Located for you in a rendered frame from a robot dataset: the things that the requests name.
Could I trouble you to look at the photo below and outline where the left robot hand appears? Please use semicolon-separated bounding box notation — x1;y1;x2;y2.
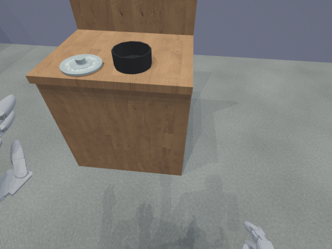
0;94;33;203

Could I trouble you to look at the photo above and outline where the table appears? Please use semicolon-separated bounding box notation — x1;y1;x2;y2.
26;0;197;176

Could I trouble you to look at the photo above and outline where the right robot hand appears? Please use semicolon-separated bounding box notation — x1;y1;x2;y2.
243;221;274;249

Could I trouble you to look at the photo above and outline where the pot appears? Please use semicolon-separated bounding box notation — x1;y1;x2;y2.
111;41;152;74

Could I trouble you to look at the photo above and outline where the knob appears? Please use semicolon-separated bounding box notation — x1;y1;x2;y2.
75;56;86;64

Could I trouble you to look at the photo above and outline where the lid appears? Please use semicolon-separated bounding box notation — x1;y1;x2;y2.
59;54;103;76

